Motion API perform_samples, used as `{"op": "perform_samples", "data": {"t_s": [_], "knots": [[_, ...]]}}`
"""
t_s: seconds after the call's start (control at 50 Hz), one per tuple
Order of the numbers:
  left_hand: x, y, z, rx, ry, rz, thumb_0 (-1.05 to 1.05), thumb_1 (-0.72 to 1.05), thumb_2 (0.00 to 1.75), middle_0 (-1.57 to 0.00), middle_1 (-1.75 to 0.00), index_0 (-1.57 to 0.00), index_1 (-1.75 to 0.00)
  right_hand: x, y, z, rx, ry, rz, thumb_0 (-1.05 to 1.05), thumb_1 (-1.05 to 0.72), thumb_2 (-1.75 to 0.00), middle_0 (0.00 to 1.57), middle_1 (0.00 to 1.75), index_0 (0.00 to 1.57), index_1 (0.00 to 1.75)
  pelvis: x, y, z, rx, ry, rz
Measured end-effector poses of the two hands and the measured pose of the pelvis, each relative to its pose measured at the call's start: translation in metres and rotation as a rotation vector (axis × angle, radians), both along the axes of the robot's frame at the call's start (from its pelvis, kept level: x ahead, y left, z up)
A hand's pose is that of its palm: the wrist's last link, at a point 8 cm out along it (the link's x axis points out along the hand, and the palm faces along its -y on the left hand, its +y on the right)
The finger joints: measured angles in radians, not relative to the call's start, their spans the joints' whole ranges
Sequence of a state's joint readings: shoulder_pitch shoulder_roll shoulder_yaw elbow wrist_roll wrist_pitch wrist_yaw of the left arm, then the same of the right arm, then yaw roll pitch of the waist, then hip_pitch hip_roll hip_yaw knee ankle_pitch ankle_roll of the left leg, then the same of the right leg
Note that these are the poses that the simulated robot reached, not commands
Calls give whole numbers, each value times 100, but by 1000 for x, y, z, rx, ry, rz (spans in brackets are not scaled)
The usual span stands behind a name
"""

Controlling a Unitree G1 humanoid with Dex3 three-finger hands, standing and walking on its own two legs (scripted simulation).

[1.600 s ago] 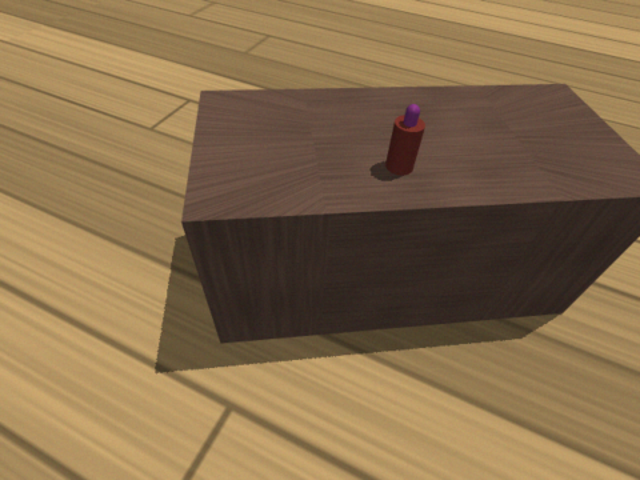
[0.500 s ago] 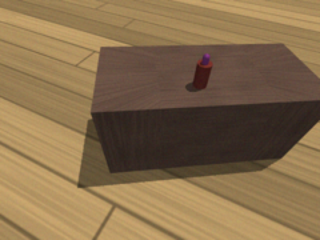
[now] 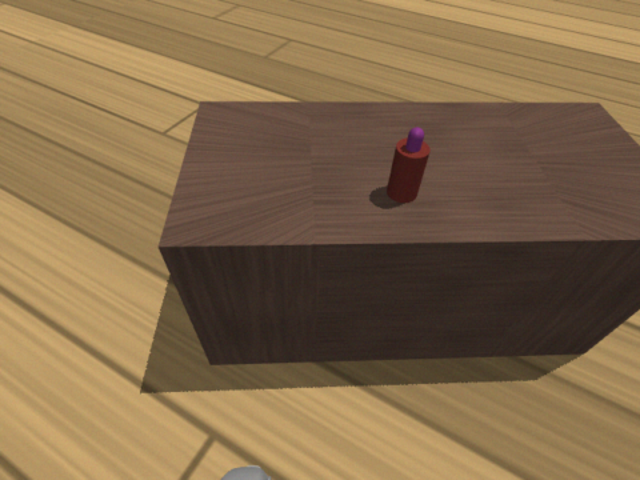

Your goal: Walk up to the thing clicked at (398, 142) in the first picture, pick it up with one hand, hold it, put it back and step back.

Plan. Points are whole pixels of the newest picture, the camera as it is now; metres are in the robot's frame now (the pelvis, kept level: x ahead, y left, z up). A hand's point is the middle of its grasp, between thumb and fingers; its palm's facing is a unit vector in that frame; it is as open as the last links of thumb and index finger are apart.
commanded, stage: walk up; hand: right
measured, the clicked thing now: (409, 163) +0.77 -0.19 -0.08
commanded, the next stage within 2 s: none
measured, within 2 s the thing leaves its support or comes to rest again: neither
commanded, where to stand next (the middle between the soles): +0.29 -0.02 m, yaw +3 degrees
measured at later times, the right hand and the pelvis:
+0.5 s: hand (530, 435) +0.22 -0.31 -0.13, palm faces -0.05 +0.92 -0.40, open 7.4 cm; pelvis +0.17 -0.03 -0.01, yaw +2 degrees
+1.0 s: hand (496, 359) +0.35 -0.30 -0.16, palm faces -0.11 +0.92 -0.37, open 7.4 cm; pelvis +0.24 -0.05 -0.02, yaw +5 degrees
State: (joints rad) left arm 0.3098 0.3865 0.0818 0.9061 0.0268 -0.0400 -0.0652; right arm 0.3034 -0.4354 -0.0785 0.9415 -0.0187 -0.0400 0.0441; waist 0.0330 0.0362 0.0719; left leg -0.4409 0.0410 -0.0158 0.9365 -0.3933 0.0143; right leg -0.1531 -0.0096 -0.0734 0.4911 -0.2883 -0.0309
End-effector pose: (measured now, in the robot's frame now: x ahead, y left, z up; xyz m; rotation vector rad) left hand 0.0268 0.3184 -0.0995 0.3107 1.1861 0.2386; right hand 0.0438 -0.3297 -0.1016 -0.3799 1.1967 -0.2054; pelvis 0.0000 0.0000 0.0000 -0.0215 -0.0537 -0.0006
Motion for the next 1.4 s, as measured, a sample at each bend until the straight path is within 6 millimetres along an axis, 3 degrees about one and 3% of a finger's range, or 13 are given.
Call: {"op": "perform_samples", "data": {"t_s": [0.12, 0.22, 0.32, 0.42, 0.58, 0.72, 0.9, 1.08, 1.24, 1.4], "knots": [[22, -3, -20, -48, 28, 19, 1, 90, 90, -20, -30, -21, -30, 76, 12, 11, -9, -50, 76, 0, -90, -90, 20, 30, 20, 30, 44, 1, -5, -11, 10, 20], [63, 0, -38, -63, 49, 3, 1, 91, 90, -20, -30, -21, -30, 128, 23, 14, -30, -152, 89, 0, -90, -90, 20, 30, 20, 30, 79, 9, -15, 14, 0, 24], [118, -4, -29, -60, 2, -33, 1, 91, 90, -20, -30, -21, -30, 149, 23, 26, -25, -172, 69, 0, -90, -89, 21, 30, 20, 30, 111, 2, -6, 25, -2, 20], [168, -11, -12, -38, -41, -60, 1, 91, 90, -20, -30, -21, -30, 160, 6, 23, -14, -134, 63, 0, -90, -89, 21, 30, 21, 30, 142, -11, -1, 30, -2, 19], [227, -36, -2, 69, -105, -50, 1, 91, 90, -20, -30, -21, -30, 195, -38, -21, 8, -36, 34, 0, -90, -90, 21, 30, 20, 30, 190, -48, -21, 20, 9, 45], [241, -57, 5, 60, -91, -31, 1, 91, 90, -20, -30, -21, -30, 237, -36, -28, 40, 6, 76, 1, -90, -90, 20, 30, 20, 30, 212, -54, -13, 29, 23, 65], [251, -48, -23, 25, -34, 25, 1, 91, 90, -20, -30, -21, -30, 277, -21, -23, 19, -28, 88, 0, -90, -90, 20, 30, 20, 30, 228, -45, -20, 29, 20, 70], [259, -53, -24, -1, -10, 32, 1, 91, 90, -20, -30, -21, -30, 318, -7, -14, 44, -61, 98, 0, -90, -90, 20, 30, 20, 30, 241, -44, -10, 15, 19, 80], [270, -48, -12, 8, -9, 49, 1, 91, 90, -20, -30, -21, -30, 333, 3, -9, 71, -57, 100, 0, -90, -90, 20, 30, 20, 30, 245, -43, 0, 18, 15, 77], [276, -48, -4, 12, 2, 51, 1, 91, 90, -20, -30, -21, -30, 330, 3, -8, 85, -33, 71, 0, -90, -90, 20, 30, 20, 30, 248, -43, 8, 21, 11, 73]]}}
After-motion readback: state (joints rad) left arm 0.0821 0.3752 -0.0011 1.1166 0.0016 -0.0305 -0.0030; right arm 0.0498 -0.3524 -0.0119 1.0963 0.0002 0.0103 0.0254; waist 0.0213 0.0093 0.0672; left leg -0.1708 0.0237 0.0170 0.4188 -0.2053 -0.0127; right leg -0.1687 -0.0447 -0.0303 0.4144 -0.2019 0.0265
